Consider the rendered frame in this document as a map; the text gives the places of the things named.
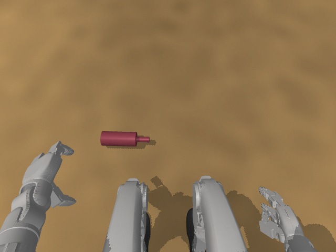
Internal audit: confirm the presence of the right robot arm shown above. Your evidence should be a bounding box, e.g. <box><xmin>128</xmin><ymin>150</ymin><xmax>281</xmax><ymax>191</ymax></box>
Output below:
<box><xmin>284</xmin><ymin>235</ymin><xmax>318</xmax><ymax>252</ymax></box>

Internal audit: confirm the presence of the left robot arm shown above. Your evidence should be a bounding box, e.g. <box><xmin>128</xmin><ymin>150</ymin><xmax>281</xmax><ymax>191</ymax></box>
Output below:
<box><xmin>0</xmin><ymin>179</ymin><xmax>53</xmax><ymax>252</ymax></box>

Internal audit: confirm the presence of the right robot hand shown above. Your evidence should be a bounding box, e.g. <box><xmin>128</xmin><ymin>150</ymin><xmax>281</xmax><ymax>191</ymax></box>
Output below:
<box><xmin>259</xmin><ymin>187</ymin><xmax>304</xmax><ymax>243</ymax></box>

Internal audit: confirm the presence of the bottle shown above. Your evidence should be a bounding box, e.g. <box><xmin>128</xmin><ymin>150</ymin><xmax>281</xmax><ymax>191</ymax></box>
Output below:
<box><xmin>100</xmin><ymin>131</ymin><xmax>150</xmax><ymax>146</ymax></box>

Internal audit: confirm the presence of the right robot foot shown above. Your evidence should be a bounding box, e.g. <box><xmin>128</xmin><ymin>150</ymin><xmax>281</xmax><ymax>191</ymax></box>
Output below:
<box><xmin>186</xmin><ymin>208</ymin><xmax>206</xmax><ymax>252</ymax></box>

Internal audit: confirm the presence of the left robot hand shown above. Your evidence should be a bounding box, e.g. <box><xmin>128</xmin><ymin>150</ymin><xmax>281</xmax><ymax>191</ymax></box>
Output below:
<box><xmin>22</xmin><ymin>141</ymin><xmax>76</xmax><ymax>208</ymax></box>

